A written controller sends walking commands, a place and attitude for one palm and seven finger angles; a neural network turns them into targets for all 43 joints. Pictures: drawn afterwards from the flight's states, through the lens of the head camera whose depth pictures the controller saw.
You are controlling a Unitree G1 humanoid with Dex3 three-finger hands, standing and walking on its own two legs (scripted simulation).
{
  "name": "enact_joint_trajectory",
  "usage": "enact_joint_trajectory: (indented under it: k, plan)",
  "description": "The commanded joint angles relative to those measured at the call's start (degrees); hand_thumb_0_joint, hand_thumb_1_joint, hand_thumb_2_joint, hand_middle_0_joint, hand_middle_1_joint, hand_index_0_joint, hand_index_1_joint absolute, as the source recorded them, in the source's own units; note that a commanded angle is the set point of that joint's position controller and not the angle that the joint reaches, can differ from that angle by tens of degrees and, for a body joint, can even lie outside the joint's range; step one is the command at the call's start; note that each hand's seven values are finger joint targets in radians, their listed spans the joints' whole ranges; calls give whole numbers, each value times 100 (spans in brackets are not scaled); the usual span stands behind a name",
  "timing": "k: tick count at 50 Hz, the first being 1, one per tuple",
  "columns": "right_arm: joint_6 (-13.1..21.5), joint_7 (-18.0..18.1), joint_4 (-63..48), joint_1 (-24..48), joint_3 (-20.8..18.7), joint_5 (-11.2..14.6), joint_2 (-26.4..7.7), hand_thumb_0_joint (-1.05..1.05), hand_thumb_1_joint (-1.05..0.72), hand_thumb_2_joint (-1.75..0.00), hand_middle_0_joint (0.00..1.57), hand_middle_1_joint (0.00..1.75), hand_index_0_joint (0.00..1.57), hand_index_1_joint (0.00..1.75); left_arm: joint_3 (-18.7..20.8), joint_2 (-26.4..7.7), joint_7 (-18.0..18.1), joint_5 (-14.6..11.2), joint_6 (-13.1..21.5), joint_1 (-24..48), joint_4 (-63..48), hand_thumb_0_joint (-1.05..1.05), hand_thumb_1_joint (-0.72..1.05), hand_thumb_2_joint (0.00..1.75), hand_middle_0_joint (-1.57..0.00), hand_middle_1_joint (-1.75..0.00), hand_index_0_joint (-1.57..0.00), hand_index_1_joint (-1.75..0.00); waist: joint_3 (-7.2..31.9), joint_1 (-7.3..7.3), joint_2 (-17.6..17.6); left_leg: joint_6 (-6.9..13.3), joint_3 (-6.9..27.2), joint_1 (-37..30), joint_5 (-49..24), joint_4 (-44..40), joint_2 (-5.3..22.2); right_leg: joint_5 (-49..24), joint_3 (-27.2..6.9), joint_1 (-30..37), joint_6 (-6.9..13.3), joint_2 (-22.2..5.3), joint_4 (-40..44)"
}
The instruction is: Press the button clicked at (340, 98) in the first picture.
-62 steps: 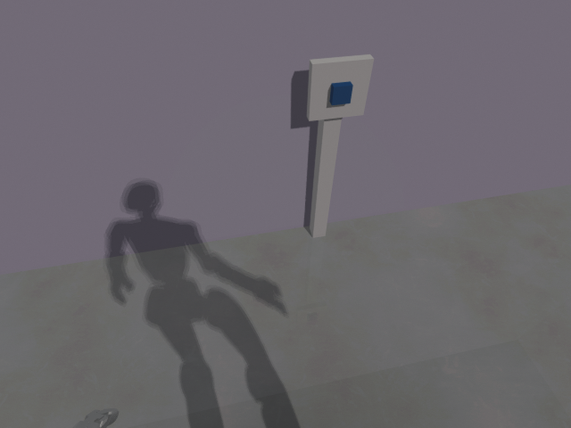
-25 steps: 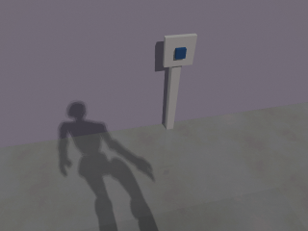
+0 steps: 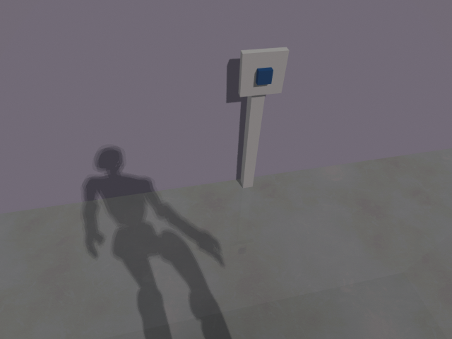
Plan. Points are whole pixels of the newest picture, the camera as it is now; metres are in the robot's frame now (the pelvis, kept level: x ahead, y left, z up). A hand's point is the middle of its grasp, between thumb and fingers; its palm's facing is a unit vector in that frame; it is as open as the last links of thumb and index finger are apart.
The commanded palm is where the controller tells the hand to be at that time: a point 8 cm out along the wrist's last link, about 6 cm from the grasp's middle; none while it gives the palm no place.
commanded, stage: look at it before walking up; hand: left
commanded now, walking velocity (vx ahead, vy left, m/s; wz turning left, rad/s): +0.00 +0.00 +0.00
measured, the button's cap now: (264, 75) +1.04 -0.09 -0.05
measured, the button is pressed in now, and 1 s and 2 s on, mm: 0 0 0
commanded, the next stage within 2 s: walk to a spot facing it in 0.30 s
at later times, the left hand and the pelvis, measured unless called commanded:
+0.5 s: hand out of the picture +0.08 +0.25 -0.16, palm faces -0.02 -0.94 -0.33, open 7.4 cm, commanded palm none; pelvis +0.01 +0.00 +0.00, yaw -1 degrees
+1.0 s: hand out of the picture +0.05 +0.15 -0.16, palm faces -0.19 -0.95 -0.26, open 7.4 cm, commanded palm none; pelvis -0.02 -0.03 -0.01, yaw -16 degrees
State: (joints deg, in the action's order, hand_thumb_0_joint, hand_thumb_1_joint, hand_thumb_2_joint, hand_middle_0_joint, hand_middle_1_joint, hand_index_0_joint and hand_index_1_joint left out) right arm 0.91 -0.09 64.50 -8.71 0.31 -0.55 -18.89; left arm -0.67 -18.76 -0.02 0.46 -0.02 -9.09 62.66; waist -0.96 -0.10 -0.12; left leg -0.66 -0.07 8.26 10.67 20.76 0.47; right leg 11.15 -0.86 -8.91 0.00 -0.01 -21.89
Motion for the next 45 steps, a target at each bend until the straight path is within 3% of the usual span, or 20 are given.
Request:
enact_joint_trajectory:
  k: [1,9,20,22,25,28,32,33,34,35,36,37,38,39,40,41,42,43,44,45]
  plan:
    - [127,89,-361,298,-226,-6,-1184,0,-90,-90,20,30,20,30,257,-1193,53,23,153,274,-354,0,90,90,-20,-30,-20,-30,117,5,8,197,587,26,-235,-399,633,-85,-625,-165,167,-629,445]
    - [148,101,-365,340,-228,7,-1187,0,-90,-90,20,30,20,30,264,-1204,64,24,176,231,-332,0,90,90,-20,-30,-20,-30,286,-2,14,201,537,-126,-667,-348,666,-667,-572,18,172,-669,369]
    - [124,94,-369,411,-225,1,-1208,0,-90,-90,20,30,20,30,259,-1233,61,26,178,265,-335,0,90,90,-20,-30,-20,-30,142,6,-53,186,525,-135,-520,-407,648,-530,-615,-52,167,-659,477]
    - [139,114,-399,389,-261,-8,-1249,0,-90,-90,20,30,20,30,287,-1263,51,31,159,303,-395,0,90,90,-20,-30,-20,-30,207,19,16,178,436,-280,-660,-300,689,-838,-704,-113,201,-618,379]
    - [46,154,-423,37,-186,-16,-605,0,-90,-90,20,30,20,30,236,-697,76,25,-8,-29,-408,0,90,90,-20,-30,-20,-30,286,30,-1,82,136,-308,-908,67,737,-1428,-746,-278,147,-600,-20]
    - [-44,197,-614,-121,-283,-13,-633,0,-90,-90,20,30,20,30,298,-665,70,44,-109,-164,-596,0,90,90,-20,-30,-20,-30,294,43,40,107,23,-326,-980,288,874,-1605,-775,-560,149,-475,-464]
    - [-103,221,-920,-44,-431,-33,-751,0,-90,-90,20,30,20,30,372,-555,12,66,-190,-286,-872,0,90,90,-20,-30,-20,-30,161,5,445,337,165,-170,-740,267,1280,-997,-608,-1090,79,-147,-1304]
    - [-103,216,-992,-31,-466,-29,-778,0,-90,-90,20,30,20,30,384,-502,0,67,-207,-312,-929,0,90,90,-20,-30,-20,-30,149,-6,651,471,278,-84,-796,187,1485,-497,-479,-1174,52,-56,-1719]
    - [-88,211,-1037,9,-494,-36,-774,0,-90,-90,20,30,20,30,402,-404,-15,69,-239,-343,-996,0,90,90,-20,-30,-20,-30,59,-33,949,682,402,27,-975,6,1785,633,-252,-1320,-4,36,-2271]
    - [-79,199,-1099,88,-510,-45,-783,0,-90,-90,20,30,20,30,424,-311,-30,69,-270,-392,-1050,0,90,90,-20,-30,-20,-30,-22,-78,1133,876,422,155,-1158,-84,2009,1449,-28,-1365,-66,-5,-2690]
    - [-71,199,-1188,183,-526,-53,-745,0,-90,-90,20,30,20,30,450,-265,-46,67,-279,-472,-1093,0,90,90,-20,-30,-20,-30,-6,-130,1129,939,331,290,-1315,-3,2099,1676,-42,-1245,-62,-134,-2778]
    - [-75,199,-1260,322,-551,-65,-719,0,-90,-90,20,30,20,30,475,-235,-61,63,-274,-642,-1110,0,90,90,-20,-30,-20,-30,4,-235,1103,872,145,460,-1317,250,2105,1604,-81,-995,-29,-262,-2546]
    - [-94,190,-1308,422,-562,-68,-716,0,-90,-90,20,30,20,30,491,-234,-75,82,-258,-863,-1080,0,90,90,-20,-30,-20,-30,56,-350,848,700,-101,630,-1131,632,1943,1189,44,-690,-18,-220,-2144]
    - [-129,185,-1351,540,-569,-56,-673,0,-90,-90,20,30,20,30,541,-250,-77,99,-223,-1222,-990,0,90,90,-20,-30,-20,-30,25,-564,513,393,-444,1029,-601,1403,1660,332,-9,-214,-12,-265,-1349]
    - [-197,153,-1442,358,-519,-22,-292,0,-90,-90,20,30,20,30,630,-717,-23,166,-130,-1405,-998,0,90,90,-20,-30,-20,-30,-28,-573,-1224,-103,-952,1704,1093,2960,774,-538,-1472,-83,184,-1024,10]
    - [-225,140,-1638,314,-455,-13,8,0,-90,-90,20,30,20,30,670,-1107,55,139,-84,-1357,-1094,0,90,90,-20,-30,-20,-30,-97,-437,-2157,-277,-493,2495,2449,4165,114,-1525,-3388,-325,694,-2038,709]
    - [-253,151,-1607,302,-497,-4,-183,0,-90,-90,20,30,20,30,672,-1004,111,86,-113,-1293,-1143,0,90,90,-20,-30,-20,-30,10,-400,-1455,-165,146,2339,2141,4482,270,-912,-3008,-347,959,-1981,755]
    - [-252,134,-1545,302,-524,-12,-199,0,-90,-90,20,30,20,30,694,-838,140,81,-89,-1050,-1214,0,90,90,-20,-30,-20,-30,-33,-307,-1518,-145,190,2437,1783,4583,349,-557,-2911,-457,754,-1684,833]
    - [-231,131,-1466,318,-537,-6,-218,0,-90,-90,20,30,20,30,661,-687,124,65,-84,-791,-1283,0,90,90,-20,-30,-20,-30,-160,-212,-1007,-171,273,2485,1363,4724,388,-468,-2714,-485,705,-1464,687]
    - [-218,123,-1413,249,-539,-27,-199,0,-90,-90,20,30,20,30,619,-545,108,42,-60,-664,-1337,0,90,90,-20,-30,-20,-30,-133,-143,-735,-213,273,2417,1040,4699,424,-653,-2424,-485,706,-1293,586]
